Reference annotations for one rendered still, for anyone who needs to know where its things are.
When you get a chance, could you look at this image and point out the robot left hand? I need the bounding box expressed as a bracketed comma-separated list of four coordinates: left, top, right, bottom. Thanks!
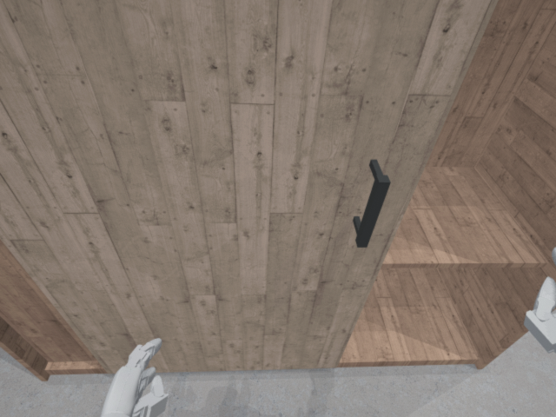
[101, 338, 169, 417]

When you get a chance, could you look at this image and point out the robot right hand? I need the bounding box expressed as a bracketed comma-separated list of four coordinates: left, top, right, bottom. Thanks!
[524, 247, 556, 354]

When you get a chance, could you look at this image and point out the wardrobe door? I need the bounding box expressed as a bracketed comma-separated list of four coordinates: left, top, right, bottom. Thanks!
[0, 240, 97, 362]
[0, 0, 499, 374]

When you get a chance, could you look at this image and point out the handle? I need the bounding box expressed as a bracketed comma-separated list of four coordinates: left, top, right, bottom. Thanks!
[353, 160, 391, 248]

